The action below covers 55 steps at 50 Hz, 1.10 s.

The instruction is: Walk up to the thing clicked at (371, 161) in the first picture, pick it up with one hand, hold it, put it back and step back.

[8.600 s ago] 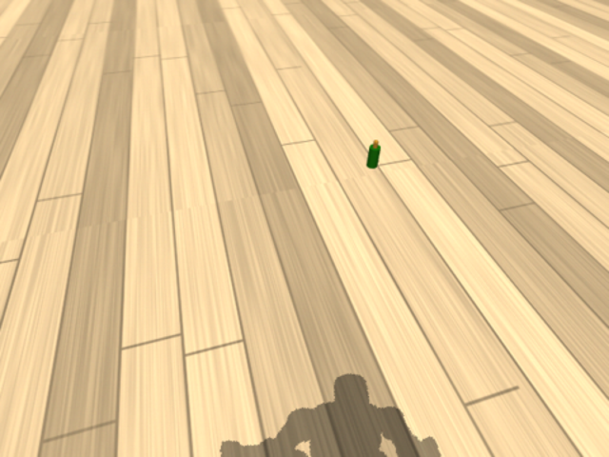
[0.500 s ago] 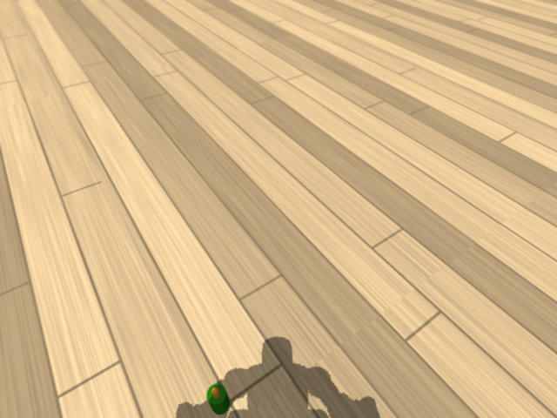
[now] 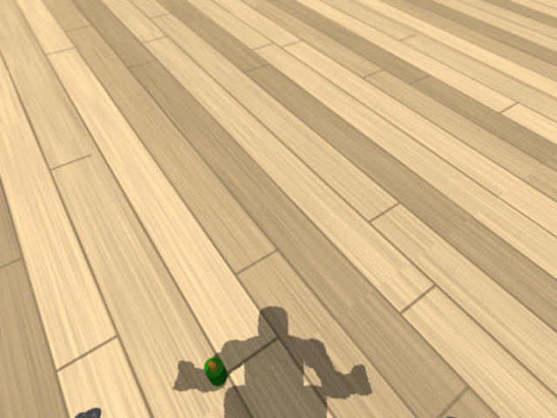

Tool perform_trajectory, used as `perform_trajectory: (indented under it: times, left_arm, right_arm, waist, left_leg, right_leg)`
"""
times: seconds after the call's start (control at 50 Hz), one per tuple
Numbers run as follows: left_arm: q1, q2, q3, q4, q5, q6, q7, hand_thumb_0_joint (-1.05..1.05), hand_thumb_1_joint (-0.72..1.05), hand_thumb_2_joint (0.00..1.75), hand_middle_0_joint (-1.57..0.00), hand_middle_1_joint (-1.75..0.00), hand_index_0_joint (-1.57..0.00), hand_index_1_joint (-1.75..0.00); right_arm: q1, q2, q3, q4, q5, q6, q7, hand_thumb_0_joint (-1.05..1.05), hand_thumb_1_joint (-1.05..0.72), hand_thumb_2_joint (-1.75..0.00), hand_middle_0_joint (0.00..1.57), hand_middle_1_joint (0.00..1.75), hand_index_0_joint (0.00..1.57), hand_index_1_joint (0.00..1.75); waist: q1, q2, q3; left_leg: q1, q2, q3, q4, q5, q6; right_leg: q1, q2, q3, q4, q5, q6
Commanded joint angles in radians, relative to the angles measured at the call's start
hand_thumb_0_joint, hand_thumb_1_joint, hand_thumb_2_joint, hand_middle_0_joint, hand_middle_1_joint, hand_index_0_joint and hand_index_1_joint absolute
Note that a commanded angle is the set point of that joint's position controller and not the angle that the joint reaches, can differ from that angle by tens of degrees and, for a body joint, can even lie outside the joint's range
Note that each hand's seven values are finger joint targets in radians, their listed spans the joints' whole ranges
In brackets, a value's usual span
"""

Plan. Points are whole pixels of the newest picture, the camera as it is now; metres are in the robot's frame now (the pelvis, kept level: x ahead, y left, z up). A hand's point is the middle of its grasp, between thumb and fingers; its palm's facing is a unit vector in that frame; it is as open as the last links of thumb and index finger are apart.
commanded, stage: go down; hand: left
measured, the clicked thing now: (215, 370) +0.38 +0.19 -0.69
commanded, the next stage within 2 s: none
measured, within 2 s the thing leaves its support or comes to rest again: neither
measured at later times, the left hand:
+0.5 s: hand out of the picture +0.15 +0.28 -0.20, palm faces +0.07 -0.95 -0.31, open 16.8 cm
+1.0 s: hand out of the picture +0.18 +0.31 -0.25, palm faces +0.12 -0.96 -0.26, open 17.4 cm
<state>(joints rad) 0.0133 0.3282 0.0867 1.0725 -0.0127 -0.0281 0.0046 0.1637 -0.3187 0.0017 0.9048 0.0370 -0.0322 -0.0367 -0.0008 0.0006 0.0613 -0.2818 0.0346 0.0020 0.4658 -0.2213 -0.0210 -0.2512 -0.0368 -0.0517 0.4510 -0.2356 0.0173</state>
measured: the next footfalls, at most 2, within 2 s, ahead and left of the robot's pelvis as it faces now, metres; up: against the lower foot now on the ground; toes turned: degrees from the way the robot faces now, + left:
none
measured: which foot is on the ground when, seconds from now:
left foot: down 0.00-1.00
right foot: down 0.00-1.00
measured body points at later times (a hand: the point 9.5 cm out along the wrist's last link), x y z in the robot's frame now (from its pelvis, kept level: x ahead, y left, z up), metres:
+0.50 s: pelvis -0.01 +0.01 -0.07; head +0.08 +0.02 +0.37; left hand +0.14 +0.33 -0.18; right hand +0.13 -0.26 -0.17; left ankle +0.01 +0.13 -0.74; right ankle +0.00 -0.13 -0.74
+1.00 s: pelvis -0.02 +0.01 -0.15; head +0.11 +0.03 +0.28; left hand +0.17 +0.36 -0.23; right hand +0.17 -0.25 -0.23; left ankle +0.01 +0.13 -0.74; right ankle +0.00 -0.13 -0.74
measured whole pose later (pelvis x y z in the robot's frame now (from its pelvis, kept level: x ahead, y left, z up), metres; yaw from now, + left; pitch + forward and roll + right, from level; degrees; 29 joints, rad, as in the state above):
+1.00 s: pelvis -0.02 +0.01 -0.15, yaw -1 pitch +25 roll -3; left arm 0.12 0.44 0.41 0.60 -0.06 -0.08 -0.26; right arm 0.16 -0.27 -0.02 0.56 -0.02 -0.22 -0.06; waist -0.02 -0.02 -0.16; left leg -1.28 0.05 -0.05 1.44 -0.60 -0.02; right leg -1.23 -0.04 -0.05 1.40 -0.61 0.02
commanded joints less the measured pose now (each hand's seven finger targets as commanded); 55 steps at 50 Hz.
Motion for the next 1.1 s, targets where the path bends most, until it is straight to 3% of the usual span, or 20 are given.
perform_trajectory:
  times: [0.0,0.04,0.06,0.1,0.12,0.16,0.2,0.3,0.38,0.44,0.5,0.54,0.58,0.6,0.72,0.8,0.9,0.98,1.02,1.08]
  left_arm:
    - [-0.065,0.258,0.128,-0.013,0.056,-0.011,-0.013,0.0,0.24,0.22,-0.01,-0.08,-0.02,-0.06]
    - [0.035,0.295,0.204,-0.062,0.075,0.004,-0.025,0.0,0.12,0.18,-0.03,-0.08,-0.04,-0.06]
    - [0.044,0.28,0.209,-0.102,0.072,0.014,-0.027,0.0,0.06,0.17,-0.04,-0.09,-0.05,-0.08]
    - [-0.003,0.215,0.17,-0.098,0.074,0.044,-0.035,0.0,-0.02,0.16,-0.05,-0.1,-0.06,-0.09]
    - [-0.033,0.216,0.176,-0.111,0.073,0.053,-0.042,0.0,-0.08,0.12,-0.05,-0.08,-0.06,-0.07]
    - [-0.024,0.25,0.21,-0.15,0.067,0.059,-0.055,0.0,-0.2,0.14,-0.05,-0.12,-0.06,-0.11]
    - [0.03,0.226,0.217,-0.196,0.058,0.053,-0.077,0.0,-0.32,0.11,-0.06,-0.11,-0.06,-0.1]
    - [0.049,0.252,0.239,-0.462,0.049,0.046,-0.103,0.0,-0.48,0.07,-0.07,-0.12,-0.08,-0.11]
    - [0.125,0.238,0.251,-0.554,0.041,0.084,-0.097,0.0,-0.58,0.05,-0.08,-0.12,-0.09,-0.12]
    - [0.165,0.231,0.252,-0.629,0.038,0.117,-0.098,0.0,-0.58,0.01,-0.08,-0.08,-0.09,-0.07]
    - [0.192,0.238,0.274,-0.668,0.029,0.132,-0.098,0.0,-0.61,0.04,-0.09,-0.12,-0.09,-0.11]
    - [0.21,0.229,0.273,-0.68,0.029,0.135,-0.101,0.0,-0.6,0.05,-0.08,-0.12,-0.09,-0.12]
    - [0.228,0.252,0.295,-0.72,0.026,0.136,-0.11,0.0,-0.57,0.05,-0.09,-0.12,-0.09,-0.11]
    - [0.247,0.228,0.284,-0.716,0.016,0.136,-0.119,0.0,-0.59,0.06,-0.09,-0.14,-0.09,-0.13]
    - [0.3,0.236,0.312,-0.738,0.001,0.127,-0.153,0.0,-0.55,0.03,-0.09,-0.09,-0.09,-0.09]
    - [0.224,0.262,0.339,-0.725,-0.01,0.084,-0.176,0.0,-0.55,0.0,-0.08,-0.05,-0.09,-0.04]
    - [0.055,0.312,0.394,-0.625,-0.052,-0.076,-0.242,0.0,-0.6,0.04,-0.08,-0.1,-0.08,-0.1]
    - [-0.011,0.382,0.442,-0.618,-0.081,-0.208,-0.325,0.0,-0.54,0.08,-0.06,-0.11,-0.06,-0.11]
    - [-0.023,0.417,0.473,-0.603,-0.092,-0.234,-0.35,0.0,-0.51,0.1,-0.06,-0.12,-0.05,-0.12]
    - [-0.057,0.449,0.517,-0.521,-0.105,-0.254,-0.367,0.0,-0.54,0.11,-0.06,-0.13,-0.05,-0.13]
  right_arm:
    - [0.087,-0.131,-0.072,-0.146,-0.01,-0.03,-0.01,0.0,-0.97,-0.92,0.2,0.3,0.2,0.3]
    - [0.096,-0.126,-0.092,-0.186,-0.021,-0.034,0.0,0.0,-0.94,-0.91,0.2,0.3,0.2,0.3]
    - [0.096,-0.119,-0.092,-0.211,-0.019,-0.034,0.001,0.0,-0.95,-0.91,0.2,0.3,0.2,0.3]
    - [0.071,-0.105,-0.084,-0.244,-0.021,-0.038,0.006,0.0,-0.94,-0.91,0.2,0.3,0.2,0.3]
    - [0.059,-0.105,-0.084,-0.261,-0.02,-0.042,0.008,0.0,-0.93,-0.91,0.2,0.3,0.2,0.3]
    - [0.046,-0.108,-0.091,-0.298,-0.017,-0.05,0.012,0.0,-0.94,-0.91,0.2,0.3,0.2,0.3]
    - [0.054,-0.105,-0.094,-0.329,-0.017,-0.064,0.017,0.0,-0.93,-0.91,0.2,0.3,0.2,0.3]
    - [0.061,-0.095,-0.102,-0.394,-0.013,-0.094,0.001,0.0,-0.91,-0.9,0.2,0.3,0.2,0.3]
    - [0.066,-0.09,-0.102,-0.416,-0.016,-0.113,-0.017,0.0,-0.91,-0.9,0.2,0.3,0.2,0.3]
    - [0.073,-0.091,-0.096,-0.432,-0.018,-0.125,-0.03,0.0,-0.91,-0.9,0.2,0.3,0.2,0.3]
    - [0.06,-0.084,-0.088,-0.437,-0.026,-0.142,-0.038,0.0,-0.9,-0.9,0.2,0.3,0.2,0.3]
    - [0.053,-0.078,-0.085,-0.451,-0.029,-0.153,-0.042,0.0,-0.9,-0.9,0.2,0.3,0.2,0.3]
    - [0.061,-0.075,-0.083,-0.451,-0.032,-0.161,-0.049,0.0,-0.9,-0.9,0.2,0.3,0.2,0.3]
    - [0.055,-0.075,-0.08,-0.456,-0.034,-0.165,-0.048,0.0,-0.91,-0.9,0.2,0.3,0.2,0.3]
    - [0.042,-0.072,-0.08,-0.48,-0.04,-0.185,-0.049,0.0,-0.93,-0.9,0.2,0.3,0.2,0.3]
    - [0.041,-0.08,-0.08,-0.477,-0.044,-0.196,-0.042,0.0,-0.93,-0.9,0.2,0.3,0.2,0.3]
    - [0.026,-0.094,-0.084,-0.449,-0.05,-0.225,-0.034,0.0,-0.96,-0.91,0.2,0.3,0.2,0.3]
    - [0.025,-0.128,-0.09,-0.434,-0.053,-0.231,-0.032,0.0,-0.92,-0.9,0.2,0.3,0.2,0.3]
    - [0.029,-0.143,-0.094,-0.429,-0.052,-0.224,-0.031,0.0,-0.92,-0.9,0.2,0.3,0.2,0.3]
    - [0.022,-0.152,-0.087,-0.405,-0.053,-0.212,-0.028,0.0,-0.9,-0.9,0.2,0.3,0.2,0.3]
  waist:
    - [-0.02,-0.031,-0.231]
    - [0.036,0.04,-0.353]
    - [0.041,0.06,-0.375]
    - [0.014,0.057,-0.289]
    - [0.009,0.047,-0.272]
    - [0.008,0.032,-0.278]
    - [0.006,0.033,-0.285]
    - [-0.008,0.062,-0.368]
    - [-0.026,0.044,-0.394]
    - [-0.037,0.052,-0.417]
    - [-0.028,0.081,-0.404]
    - [-0.03,0.085,-0.385]
    - [-0.023,0.108,-0.426]
    - [-0.032,0.098,-0.421]
    - [-0.022,0.089,-0.42]
    - [-0.035,0.087,-0.416]
    - [-0.042,0.074,-0.477]
    - [-0.014,0.129,-0.601]
    - [-0.003,0.148,-0.659]
    - [0.024,0.124,-0.668]
  left_leg:
    - [-0.059,-0.042,0.034,0.078,0.116,0.03]
    - [-0.078,-0.051,0.036,0.127,0.171,0.021]
    - [-0.072,-0.05,0.037,0.131,0.188,0.016]
    - [-0.145,-0.045,0.034,0.168,0.141,0.014]
    - [-0.181,-0.039,0.026,0.193,0.121,0.014]
    - [-0.25,-0.033,0.019,0.254,0.075,0.018]
    - [-0.303,-0.025,0.012,0.299,0.023,0.02]
    - [-0.337,-0.018,0.001,0.368,-0.023,0.023]
    - [-0.363,-0.007,-0.007,0.418,-0.024,0.025]
    - [-0.365,-0.005,-0.007,0.45,-0.007,0.027]
    - [-0.4,-0.001,-0.017,0.474,-0.01,0.022]
    - [-0.428,-0.003,-0.021,0.485,-0.047,0.022]
    - [-0.418,-0.003,-0.014,0.51,-0.007,0.023]
    - [-0.431,-0.001,-0.021,0.519,0.008,0.021]
    - [-0.503,-0.007,-0.023,0.573,-0.017,0.026]
    - [-0.577,-0.006,-0.029,0.641,-0.034,0.029]
    - [-0.748,-0.013,-0.032,0.809,-0.088,0.04]
    - [-0.775,-0.005,-0.06,0.875,-0.126,0.029]
    - [-0.779,-0.003,-0.069,0.905,-0.112,0.024]
    - [-0.859,-0.003,-0.073,0.95,-0.171,0.024]
  right_leg:
    - [-0.067,0.029,0.008,0.076,0.147,-0.027]
    - [-0.029,0.026,0.014,0.131,0.184,-0.035]
    - [-0.03,0.029,0.015,0.145,0.192,-0.038]
    - [-0.122,0.034,0.013,0.17,0.134,-0.038]
    - [-0.162,0.037,0.009,0.191,0.108,-0.039]
    - [-0.227,0.04,0.005,0.245,0.053,-0.041]
    - [-0.296,0.045,0.001,0.303,-0.005,-0.042]
    - [-0.386,0.043,0.005,0.385,-0.042,-0.038]
    - [-0.42,0.043,0.006,0.424,-0.041,-0.034]
    - [-0.438,0.039,0.011,0.448,-0.02,-0.033]
    - [-0.478,0.04,0.005,0.483,-0.037,-0.035]
    - [-0.511,0.039,0.002,0.498,-0.068,-0.035]
    - [-0.508,0.035,0.008,0.517,-0.036,-0.038]
    - [-0.516,0.038,0.002,0.531,-0.031,-0.037]
    - [-0.573,0.036,0.001,0.576,-0.048,-0.036]
    - [-0.655,0.034,0.004,0.644,-0.066,-0.037]
    - [-0.838,0.031,0.014,0.804,-0.111,-0.035]
    - [-0.962,0.028,0.023,0.917,-0.173,-0.044]
    - [-0.99,0.027,0.027,0.952,-0.169,-0.047]
    - [-1.044,0.029,0.032,0.99,-0.222,-0.046]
